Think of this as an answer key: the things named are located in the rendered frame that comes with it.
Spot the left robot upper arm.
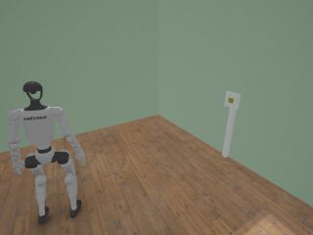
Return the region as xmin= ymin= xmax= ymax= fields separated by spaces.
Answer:
xmin=8 ymin=109 xmax=22 ymax=144

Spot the robot left forearm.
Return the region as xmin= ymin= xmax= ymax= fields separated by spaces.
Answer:
xmin=8 ymin=136 xmax=21 ymax=163

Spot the right robot hand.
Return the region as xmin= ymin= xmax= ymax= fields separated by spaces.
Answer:
xmin=74 ymin=150 xmax=85 ymax=166

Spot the robot right forearm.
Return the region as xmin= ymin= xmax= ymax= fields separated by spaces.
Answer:
xmin=67 ymin=129 xmax=82 ymax=154

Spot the left robot hand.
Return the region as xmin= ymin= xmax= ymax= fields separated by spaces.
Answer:
xmin=13 ymin=160 xmax=25 ymax=175

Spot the left robot foot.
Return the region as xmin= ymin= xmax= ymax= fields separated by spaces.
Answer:
xmin=38 ymin=207 xmax=50 ymax=225

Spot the panel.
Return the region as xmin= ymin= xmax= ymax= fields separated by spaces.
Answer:
xmin=222 ymin=91 xmax=241 ymax=158

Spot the humanoid robot torso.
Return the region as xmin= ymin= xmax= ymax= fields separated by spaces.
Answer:
xmin=20 ymin=105 xmax=56 ymax=165

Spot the right robot upper arm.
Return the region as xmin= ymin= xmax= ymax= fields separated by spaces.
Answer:
xmin=50 ymin=107 xmax=71 ymax=138

